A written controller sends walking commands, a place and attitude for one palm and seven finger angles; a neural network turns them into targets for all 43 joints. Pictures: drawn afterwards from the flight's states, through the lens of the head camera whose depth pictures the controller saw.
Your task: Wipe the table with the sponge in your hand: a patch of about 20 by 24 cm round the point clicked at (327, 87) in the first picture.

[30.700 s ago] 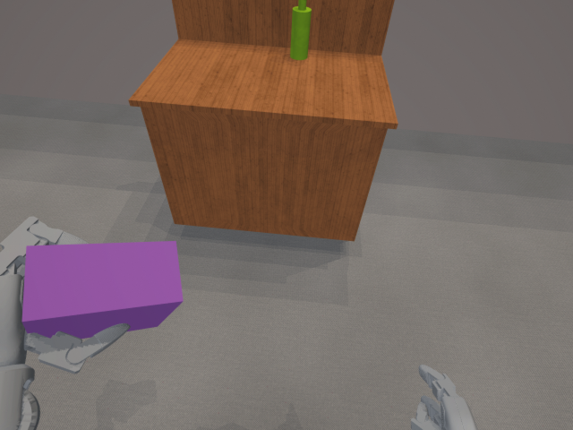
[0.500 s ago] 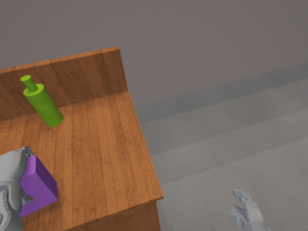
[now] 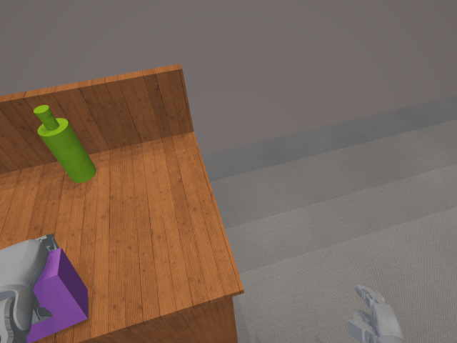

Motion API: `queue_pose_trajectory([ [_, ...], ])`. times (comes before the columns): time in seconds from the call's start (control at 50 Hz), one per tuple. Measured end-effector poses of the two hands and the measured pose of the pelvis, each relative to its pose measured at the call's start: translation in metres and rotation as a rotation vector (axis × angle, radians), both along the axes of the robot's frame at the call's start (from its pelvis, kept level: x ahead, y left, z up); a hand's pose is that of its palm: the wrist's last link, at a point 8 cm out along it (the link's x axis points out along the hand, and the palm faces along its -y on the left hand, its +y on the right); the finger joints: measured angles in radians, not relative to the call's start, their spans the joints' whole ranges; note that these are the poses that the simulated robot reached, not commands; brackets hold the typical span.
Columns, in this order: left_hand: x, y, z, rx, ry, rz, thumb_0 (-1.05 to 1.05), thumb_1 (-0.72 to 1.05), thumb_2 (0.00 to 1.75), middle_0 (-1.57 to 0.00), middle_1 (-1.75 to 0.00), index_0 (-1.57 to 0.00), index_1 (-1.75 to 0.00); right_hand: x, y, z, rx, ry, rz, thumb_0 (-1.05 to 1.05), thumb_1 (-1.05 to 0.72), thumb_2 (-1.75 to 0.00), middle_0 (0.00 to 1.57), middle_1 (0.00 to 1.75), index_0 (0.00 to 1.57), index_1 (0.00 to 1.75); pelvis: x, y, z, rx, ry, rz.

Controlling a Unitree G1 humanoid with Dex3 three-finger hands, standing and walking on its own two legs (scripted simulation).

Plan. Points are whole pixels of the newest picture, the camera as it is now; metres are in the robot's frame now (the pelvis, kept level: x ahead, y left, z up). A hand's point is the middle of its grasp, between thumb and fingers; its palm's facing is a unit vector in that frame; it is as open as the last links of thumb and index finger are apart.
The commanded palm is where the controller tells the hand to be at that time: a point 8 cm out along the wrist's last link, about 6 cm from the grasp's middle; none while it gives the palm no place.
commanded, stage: lower the sponge onto the table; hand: left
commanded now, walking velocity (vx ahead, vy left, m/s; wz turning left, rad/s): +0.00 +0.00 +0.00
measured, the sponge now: (41, 305) +0.15 +0.37 -0.03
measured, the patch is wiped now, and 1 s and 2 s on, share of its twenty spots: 0.00 0.20 0.35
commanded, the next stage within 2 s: wipe forward along the first lane in 0.40 s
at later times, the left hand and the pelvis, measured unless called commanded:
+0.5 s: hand (46, 275) +0.18 +0.36 +0.02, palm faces -0.08 -0.06 -1.00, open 10.5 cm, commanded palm +0.17 +0.35 +0.07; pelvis -0.01 +0.01 +0.00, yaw -1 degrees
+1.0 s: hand (57, 251) +0.23 +0.37 +0.02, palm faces -0.14 +0.01 -0.99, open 10.5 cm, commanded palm +0.23 +0.36 +0.05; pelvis -0.02 -0.01 -0.01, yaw +0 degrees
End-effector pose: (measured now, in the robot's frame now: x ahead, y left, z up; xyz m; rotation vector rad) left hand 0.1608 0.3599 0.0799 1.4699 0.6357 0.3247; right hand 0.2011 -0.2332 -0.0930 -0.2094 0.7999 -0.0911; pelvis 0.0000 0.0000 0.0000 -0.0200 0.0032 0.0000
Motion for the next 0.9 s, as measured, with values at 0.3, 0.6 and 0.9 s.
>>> queue_pose_trajectory([
  [0.3,0.018,-0.023,0.001,0.027,-0.143,-0.187,0.0,-0.53,1.02,-0.68,-1.3,-0.71,-1.29,-0.017,0.012,-0.001,0.021,0.011,-0.027,0.01,-0.91,-0.9,0.2,0.3,0.2,0.3,-0.006,0.007,-0.003,-0.002,0.021,-0.03],
  [0.6,0.018,-0.012,-0.006,0.039,-0.065,-0.131,0.0,-0.53,1.02,-0.68,-1.31,-0.71,-1.29,-0.02,0.009,-0.006,0.008,0.011,-0.017,0.01,-0.91,-0.9,0.2,0.3,0.2,0.3,-0.013,0.008,-0.004,-0.001,0.02,-0.008],
  [0.9,0.045,-0.007,-0.006,0.08,-0.055,-0.151,0.0,-0.55,1.02,-0.71,-1.27,-0.74,-1.26,-0.05,-0.009,-0.03,0.004,0.111,-0.054,0.01,-0.91,-0.9,0.2,0.3,0.2,0.3,-0.019,-0.003,-0.01,0.0,0.083,-0.007],
])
